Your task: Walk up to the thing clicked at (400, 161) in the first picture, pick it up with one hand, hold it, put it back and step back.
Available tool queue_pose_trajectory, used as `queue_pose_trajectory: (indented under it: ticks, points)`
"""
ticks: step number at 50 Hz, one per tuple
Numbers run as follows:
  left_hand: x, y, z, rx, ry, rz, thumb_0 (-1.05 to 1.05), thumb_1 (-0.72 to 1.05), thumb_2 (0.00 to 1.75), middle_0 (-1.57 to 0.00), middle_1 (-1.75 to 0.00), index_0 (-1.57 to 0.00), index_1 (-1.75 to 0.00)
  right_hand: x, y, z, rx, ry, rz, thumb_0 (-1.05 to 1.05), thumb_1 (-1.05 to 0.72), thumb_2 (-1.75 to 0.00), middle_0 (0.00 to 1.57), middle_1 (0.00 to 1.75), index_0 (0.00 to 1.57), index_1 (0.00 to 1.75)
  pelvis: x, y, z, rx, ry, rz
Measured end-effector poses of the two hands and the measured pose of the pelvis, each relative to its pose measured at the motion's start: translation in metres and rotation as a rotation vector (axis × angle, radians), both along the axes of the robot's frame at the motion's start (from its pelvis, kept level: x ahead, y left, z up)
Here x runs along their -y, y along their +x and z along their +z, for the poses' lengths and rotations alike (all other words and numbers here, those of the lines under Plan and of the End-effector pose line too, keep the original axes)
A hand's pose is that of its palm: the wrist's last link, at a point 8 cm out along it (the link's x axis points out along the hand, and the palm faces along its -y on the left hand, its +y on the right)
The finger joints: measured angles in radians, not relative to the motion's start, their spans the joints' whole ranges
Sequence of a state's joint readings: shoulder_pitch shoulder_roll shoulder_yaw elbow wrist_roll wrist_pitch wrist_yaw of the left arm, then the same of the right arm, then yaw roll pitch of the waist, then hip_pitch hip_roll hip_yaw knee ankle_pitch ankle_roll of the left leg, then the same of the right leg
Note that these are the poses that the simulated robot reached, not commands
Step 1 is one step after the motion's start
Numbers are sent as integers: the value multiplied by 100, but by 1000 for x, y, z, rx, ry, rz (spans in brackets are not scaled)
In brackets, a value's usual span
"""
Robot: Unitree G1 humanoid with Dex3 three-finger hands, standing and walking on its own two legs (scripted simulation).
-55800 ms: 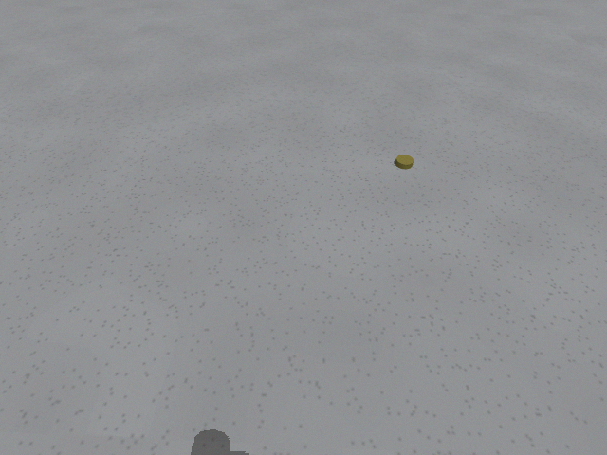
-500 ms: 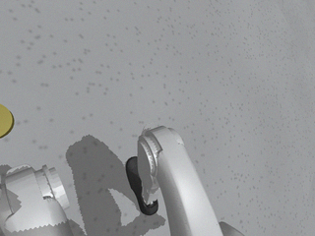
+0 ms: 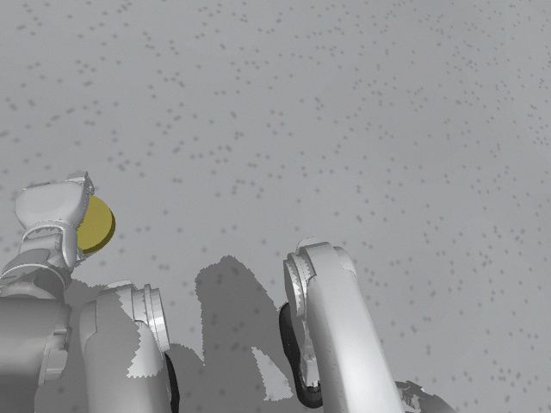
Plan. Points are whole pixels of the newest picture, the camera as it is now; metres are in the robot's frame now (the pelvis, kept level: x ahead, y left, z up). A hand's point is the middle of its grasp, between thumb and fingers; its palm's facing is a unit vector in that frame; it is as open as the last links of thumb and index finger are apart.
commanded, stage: settle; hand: left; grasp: from above
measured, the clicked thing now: (82, 224) +0.43 +0.23 -0.23
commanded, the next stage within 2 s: lift in 0.08 s
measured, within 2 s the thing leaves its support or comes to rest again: neither
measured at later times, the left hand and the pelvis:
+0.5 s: hand (47, 216) +0.42 +0.24 -0.11, palm faces -0.47 -0.11 -0.88, open 11.8 cm; pelvis +0.00 -0.01 +0.04, yaw +3 degrees
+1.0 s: hand out of the picture +0.35 +0.26 +0.07, palm faces -0.42 -0.12 -0.90, open 11.8 cm; pelvis +0.00 -0.01 +0.17, yaw +6 degrees
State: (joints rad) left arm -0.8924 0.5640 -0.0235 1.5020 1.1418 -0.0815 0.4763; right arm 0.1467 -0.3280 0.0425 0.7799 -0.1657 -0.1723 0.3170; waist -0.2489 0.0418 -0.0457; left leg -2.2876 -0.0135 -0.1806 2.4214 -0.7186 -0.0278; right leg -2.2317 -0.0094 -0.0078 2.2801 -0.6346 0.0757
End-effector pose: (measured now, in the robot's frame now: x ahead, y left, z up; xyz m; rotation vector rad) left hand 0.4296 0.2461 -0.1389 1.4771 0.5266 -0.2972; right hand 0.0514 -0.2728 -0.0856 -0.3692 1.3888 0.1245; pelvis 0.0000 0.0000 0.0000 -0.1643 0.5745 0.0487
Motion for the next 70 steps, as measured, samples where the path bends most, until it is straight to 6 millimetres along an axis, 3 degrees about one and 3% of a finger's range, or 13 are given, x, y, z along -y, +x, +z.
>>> queue_pose_trajectory:
  ticks: [9,18,24,33,42,52,61,70]
  points:
    - [12,7,18,85,-30,-81,3,-16,63,-55,-90,-40,-80,10,12,0,17,-74,-33,0,-92,-90,20,30,20,30,6,2,5,-26,24,10]
    - [1,14,50,96,36,8,3,-14,59,-57,-86,-43,-74,15,25,1,51,-81,-69,0,-91,-90,20,30,20,30,9,3,17,-50,43,14]
    - [-1,0,77,40,5,70,2,-13,57,-57,-85,-42,-74,13,27,11,50,-68,-108,0,-91,-90,20,30,20,30,10,3,36,-48,54,20]
    - [0,-25,126,39,-28,-6,1,-13,59,-57,-85,-42,-74,14,43,39,104,-97,-140,0,-91,-90,20,30,20,30,10,-1,66,-27,63,31]
    - [-11,-55,194,89,-3,7,-1,-14,62,-56,-87,-41,-75,4,80,84,225,-100,-160,0,-91,-90,20,30,20,30,8,-3,111,0,76,42]
    - [-12,-84,282,85,-21,59,-1,-14,62,-57,-86,-42,-74,-17,112,156,339,-59,-181,0,-91,-90,20,30,20,30,8,2,183,74,99,56]
    - [-5,-95,363,90,-20,63,-1,-15,61,-59,-83,-44,-71,-23,118,225,372,-36,-218,0,-91,-90,20,30,20,30,8,14,252,162,127,53]
    - [1,-98,417,51,-23,72,-1,-15,62,-60,-82,-45,-70,-16,114,278,365,-44,-253,0,-91,-90,20,30,20,30,9,31,307,239,143,45]
